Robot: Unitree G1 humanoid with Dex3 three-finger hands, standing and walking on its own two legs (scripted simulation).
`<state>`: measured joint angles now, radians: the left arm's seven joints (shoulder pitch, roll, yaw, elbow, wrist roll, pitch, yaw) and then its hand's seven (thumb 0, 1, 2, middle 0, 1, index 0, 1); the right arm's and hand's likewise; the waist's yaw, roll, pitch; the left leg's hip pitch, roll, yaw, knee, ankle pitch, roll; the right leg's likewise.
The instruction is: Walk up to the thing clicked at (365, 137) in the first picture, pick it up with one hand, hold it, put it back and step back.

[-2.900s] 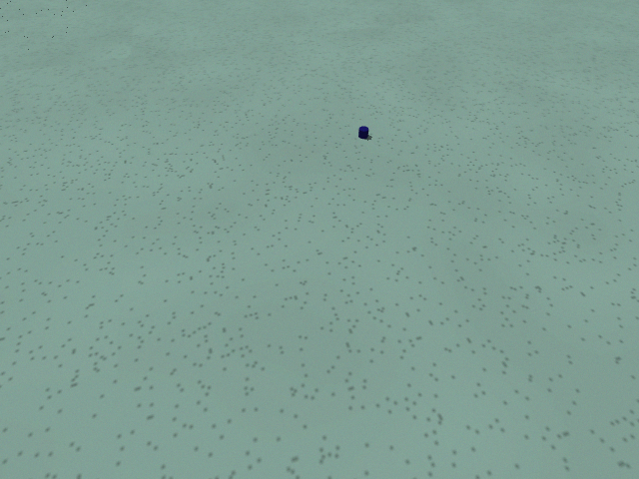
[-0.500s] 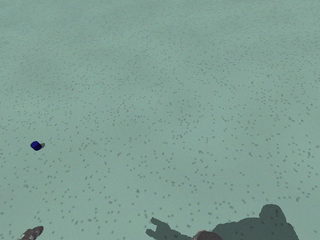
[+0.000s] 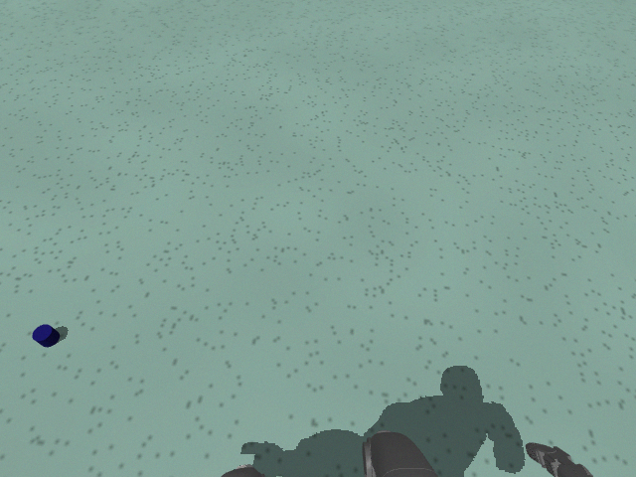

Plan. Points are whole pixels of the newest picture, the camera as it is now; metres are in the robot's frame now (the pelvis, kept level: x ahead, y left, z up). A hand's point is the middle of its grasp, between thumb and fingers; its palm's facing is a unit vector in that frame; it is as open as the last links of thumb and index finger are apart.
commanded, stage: walk up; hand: left
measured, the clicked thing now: (46, 335) +0.61 +0.82 -0.72
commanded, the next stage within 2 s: none
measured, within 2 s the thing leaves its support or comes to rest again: neither
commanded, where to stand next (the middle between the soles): +0.16 +0.84 m, yaw -33 degrees
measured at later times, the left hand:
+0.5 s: hand out of the picture +0.19 +0.50 -0.10, palm faces -0.14 -0.77 -0.63, open 7.4 cm
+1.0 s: hand out of the picture +0.29 +0.69 -0.13, palm faces -0.34 -0.77 -0.54, open 7.4 cm
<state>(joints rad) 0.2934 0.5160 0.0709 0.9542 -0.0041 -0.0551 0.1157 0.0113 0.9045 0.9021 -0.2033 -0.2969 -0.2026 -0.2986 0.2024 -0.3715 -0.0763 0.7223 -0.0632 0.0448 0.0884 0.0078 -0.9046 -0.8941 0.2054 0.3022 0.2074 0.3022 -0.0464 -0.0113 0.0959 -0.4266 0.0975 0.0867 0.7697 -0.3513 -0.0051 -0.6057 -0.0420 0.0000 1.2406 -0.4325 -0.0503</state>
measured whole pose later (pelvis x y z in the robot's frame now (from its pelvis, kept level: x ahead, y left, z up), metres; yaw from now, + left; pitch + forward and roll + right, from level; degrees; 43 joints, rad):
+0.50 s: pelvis +0.07 +0.20 -0.02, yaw -10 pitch -1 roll +0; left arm 0.34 0.44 0.07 0.80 0.05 -0.06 0.09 0.01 0.90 0.90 -0.21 -0.30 -0.21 -0.30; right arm 0.22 -0.49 -0.12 0.69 -0.08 0.11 0.12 0.01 -0.91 -0.89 0.21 0.30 0.21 0.30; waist 0.00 0.13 0.07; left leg -0.57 0.12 -0.10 1.16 -0.42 0.00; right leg -0.51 -0.11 0.05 0.80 -0.29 0.00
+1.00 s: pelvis +0.11 +0.45 -0.01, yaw -19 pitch -1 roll -4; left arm 0.29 0.39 0.04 0.77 0.00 -0.05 0.12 0.00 0.90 0.90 -0.21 -0.30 -0.21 -0.30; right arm 0.29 -0.42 -0.12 0.63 -0.08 0.11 0.04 0.01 -0.90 -0.89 0.21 0.30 0.21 0.30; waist -0.08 0.14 0.18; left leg -0.46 -0.04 0.15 0.99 -0.46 0.01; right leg -0.43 0.06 -0.09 0.76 -0.32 -0.05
